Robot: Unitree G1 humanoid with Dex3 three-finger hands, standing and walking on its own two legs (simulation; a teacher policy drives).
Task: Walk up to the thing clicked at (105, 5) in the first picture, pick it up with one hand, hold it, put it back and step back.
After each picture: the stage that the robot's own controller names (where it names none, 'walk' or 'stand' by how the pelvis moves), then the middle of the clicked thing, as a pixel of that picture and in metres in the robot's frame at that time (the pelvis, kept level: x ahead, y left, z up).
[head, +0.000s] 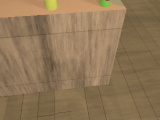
stand; out of the picture +0.96 -0.12 +0.07
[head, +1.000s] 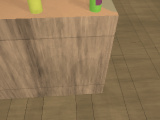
walk; out of the picture +0.86 -0.01 +0.10
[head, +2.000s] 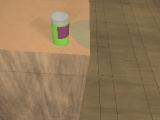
walk; (60, 29) +0.53 +0.15 +0.10
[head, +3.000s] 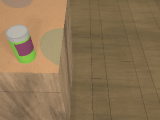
stand; (22, 45) +0.44 +0.22 +0.11
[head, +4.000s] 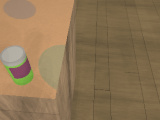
stand; (18, 66) +0.36 +0.23 +0.09
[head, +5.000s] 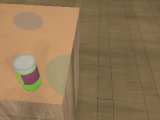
stand; (28, 73) +0.37 +0.21 +0.07
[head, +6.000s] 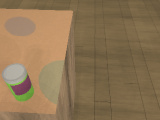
stand; (19, 83) +0.33 +0.22 +0.07
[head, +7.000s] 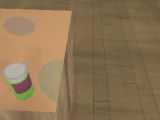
stand; (20, 81) +0.34 +0.22 +0.07
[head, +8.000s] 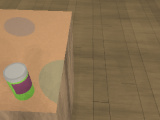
stand; (20, 82) +0.34 +0.22 +0.07
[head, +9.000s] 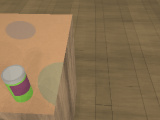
rise first; (18, 84) +0.33 +0.25 +0.07
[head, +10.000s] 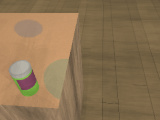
go down; (25, 78) +0.35 +0.24 +0.07
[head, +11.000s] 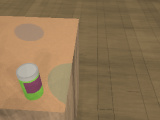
go down; (30, 82) +0.35 +0.21 +0.08
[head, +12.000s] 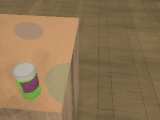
approach; (28, 81) +0.34 +0.22 +0.08
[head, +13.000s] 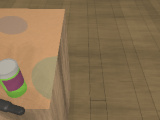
close; (11, 79) +0.34 +0.24 +0.09
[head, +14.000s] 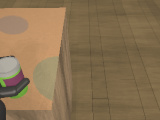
lift; (12, 78) +0.33 +0.23 +0.11
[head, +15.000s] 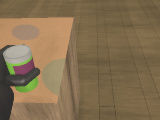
lift; (22, 69) +0.31 +0.19 +0.19
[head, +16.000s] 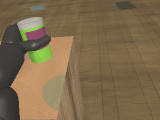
hold; (36, 40) +0.35 +0.15 +0.29
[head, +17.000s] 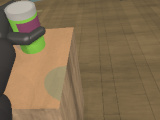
hold; (27, 28) +0.33 +0.15 +0.32
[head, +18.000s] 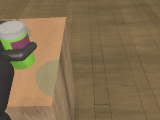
hold; (17, 45) +0.35 +0.19 +0.24
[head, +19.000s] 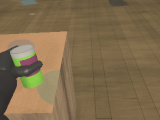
crouch; (28, 66) +0.34 +0.18 +0.20
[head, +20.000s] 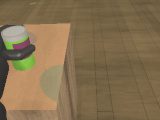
crouch; (19, 48) +0.37 +0.20 +0.23
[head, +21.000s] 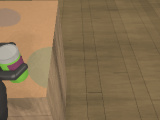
lower; (13, 64) +0.39 +0.23 +0.11
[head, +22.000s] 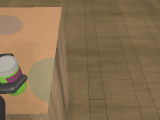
lower; (11, 76) +0.35 +0.24 +0.10
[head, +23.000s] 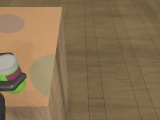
lower; (10, 74) +0.36 +0.24 +0.10
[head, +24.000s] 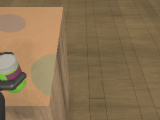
lower; (11, 74) +0.36 +0.24 +0.10
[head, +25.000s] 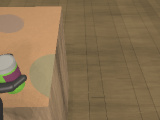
open; (9, 75) +0.36 +0.24 +0.10
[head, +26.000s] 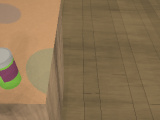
rise; (4, 69) +0.36 +0.24 +0.10
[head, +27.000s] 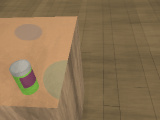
sink last; (25, 77) +0.36 +0.24 +0.08
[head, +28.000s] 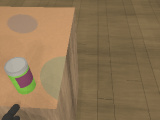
stand; (21, 76) +0.35 +0.24 +0.08
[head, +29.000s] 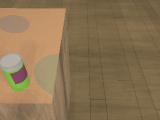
stand; (15, 72) +0.37 +0.24 +0.09
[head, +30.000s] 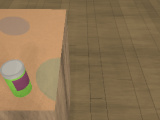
stand; (17, 79) +0.35 +0.23 +0.07
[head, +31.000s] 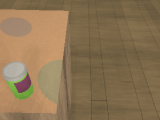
stand; (19, 81) +0.34 +0.22 +0.07
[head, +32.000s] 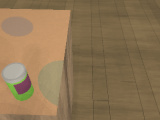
stand; (19, 82) +0.33 +0.22 +0.07
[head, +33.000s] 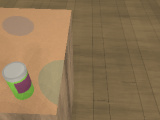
stand; (19, 81) +0.34 +0.22 +0.07
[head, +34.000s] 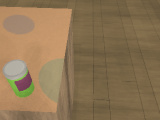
walk; (20, 79) +0.34 +0.22 +0.07
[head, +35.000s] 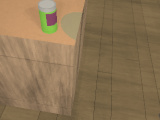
walk; (48, 17) +0.60 +0.16 +0.09
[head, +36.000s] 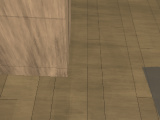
walk; out of the picture +0.86 +0.25 +0.09
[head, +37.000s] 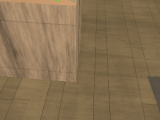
stand; out of the picture +0.99 +0.19 +0.08
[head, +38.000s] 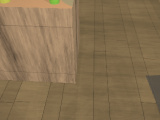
stand; out of the picture +1.01 +0.20 +0.07
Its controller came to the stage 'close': yes
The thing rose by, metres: 0.26
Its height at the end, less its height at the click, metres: +0.00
